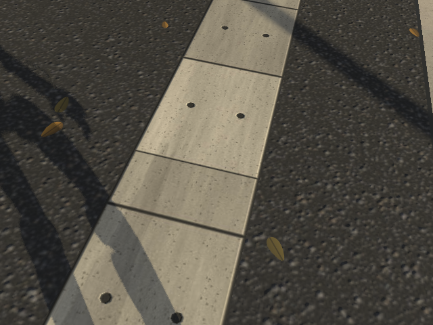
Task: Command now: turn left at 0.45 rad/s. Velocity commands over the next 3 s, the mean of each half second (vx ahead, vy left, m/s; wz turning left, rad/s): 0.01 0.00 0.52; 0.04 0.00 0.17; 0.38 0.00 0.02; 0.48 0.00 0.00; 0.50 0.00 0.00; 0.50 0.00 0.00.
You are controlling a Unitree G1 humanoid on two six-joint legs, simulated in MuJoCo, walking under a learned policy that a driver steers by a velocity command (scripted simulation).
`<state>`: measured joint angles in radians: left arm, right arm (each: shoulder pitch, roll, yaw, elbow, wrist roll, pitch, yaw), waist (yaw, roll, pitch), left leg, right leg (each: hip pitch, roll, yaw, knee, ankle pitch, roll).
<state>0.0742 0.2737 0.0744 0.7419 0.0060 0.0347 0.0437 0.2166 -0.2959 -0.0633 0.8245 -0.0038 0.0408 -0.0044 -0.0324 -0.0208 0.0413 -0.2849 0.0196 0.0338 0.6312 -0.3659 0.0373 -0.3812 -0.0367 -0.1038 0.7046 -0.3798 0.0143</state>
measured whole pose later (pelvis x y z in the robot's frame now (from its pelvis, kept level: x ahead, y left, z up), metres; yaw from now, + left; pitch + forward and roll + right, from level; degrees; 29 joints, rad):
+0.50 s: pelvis +0.02 -0.03 +0.01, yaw +18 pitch +2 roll -1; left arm 0.12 0.28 0.08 0.78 0.02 -0.02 0.01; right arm 0.14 -0.34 -0.08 0.71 0.01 0.04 -0.04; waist -0.01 0.05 0.04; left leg -0.39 -0.10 -0.20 0.85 -0.52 -0.01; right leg -0.26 0.04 0.04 0.47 -0.24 -0.02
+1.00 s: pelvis +0.02 +0.00 +0.01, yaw +20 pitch -1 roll +0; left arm 0.19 0.30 0.04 0.90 -0.02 -0.02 0.01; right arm 0.22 -0.24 -0.03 0.79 0.00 0.00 -0.02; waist 0.01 -0.02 0.01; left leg -0.17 -0.02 -0.04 0.49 -0.32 0.03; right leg -0.28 -0.02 -0.01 0.70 -0.44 0.00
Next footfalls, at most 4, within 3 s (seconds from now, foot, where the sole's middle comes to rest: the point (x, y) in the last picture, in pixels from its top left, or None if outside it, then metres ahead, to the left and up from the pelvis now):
0.42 right None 0.10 -0.13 -0.76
0.78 left None -0.01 0.12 -0.76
1.18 right None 0.18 -0.09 -0.76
1.70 left None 0.45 0.23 -0.76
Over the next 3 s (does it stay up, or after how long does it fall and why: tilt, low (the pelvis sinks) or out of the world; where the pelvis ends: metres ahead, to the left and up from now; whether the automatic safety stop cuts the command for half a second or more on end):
stays up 1.00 0.34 0.02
